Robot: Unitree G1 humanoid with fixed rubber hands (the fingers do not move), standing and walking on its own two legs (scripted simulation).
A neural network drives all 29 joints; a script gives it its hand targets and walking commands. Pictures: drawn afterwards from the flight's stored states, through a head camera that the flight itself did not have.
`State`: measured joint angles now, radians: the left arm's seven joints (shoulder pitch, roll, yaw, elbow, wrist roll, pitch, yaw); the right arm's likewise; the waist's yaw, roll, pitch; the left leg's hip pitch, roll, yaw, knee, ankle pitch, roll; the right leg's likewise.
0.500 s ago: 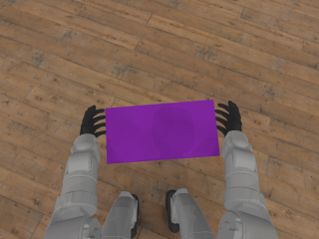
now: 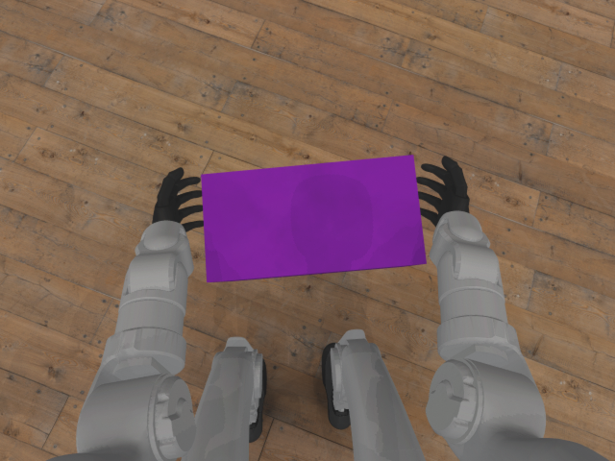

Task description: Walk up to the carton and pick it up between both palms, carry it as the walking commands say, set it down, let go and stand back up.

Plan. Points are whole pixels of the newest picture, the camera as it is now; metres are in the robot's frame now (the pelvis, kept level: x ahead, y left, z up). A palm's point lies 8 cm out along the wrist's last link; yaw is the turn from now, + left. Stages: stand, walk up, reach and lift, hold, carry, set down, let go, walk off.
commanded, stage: set down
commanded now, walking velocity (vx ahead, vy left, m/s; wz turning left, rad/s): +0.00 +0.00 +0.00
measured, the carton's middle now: (312, 225) +0.42 -0.03 -0.16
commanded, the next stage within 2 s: none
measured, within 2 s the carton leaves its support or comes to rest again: neither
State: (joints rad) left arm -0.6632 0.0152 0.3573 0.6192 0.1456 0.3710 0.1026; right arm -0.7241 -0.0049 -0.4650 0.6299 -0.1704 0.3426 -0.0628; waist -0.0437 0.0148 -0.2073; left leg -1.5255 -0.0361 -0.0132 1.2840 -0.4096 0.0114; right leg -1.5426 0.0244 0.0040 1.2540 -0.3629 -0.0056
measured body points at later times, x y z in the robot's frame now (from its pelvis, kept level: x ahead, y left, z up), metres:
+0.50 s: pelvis -0.01 +0.00 -0.08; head +0.23 +0.00 +0.29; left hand +0.44 +0.17 -0.19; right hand +0.43 -0.21 -0.18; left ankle +0.08 +0.11 -0.59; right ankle +0.09 -0.11 -0.59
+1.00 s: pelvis -0.03 +0.00 -0.15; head +0.26 -0.01 +0.19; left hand +0.46 +0.16 -0.28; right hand +0.45 -0.22 -0.26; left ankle +0.08 +0.11 -0.59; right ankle +0.09 -0.11 -0.59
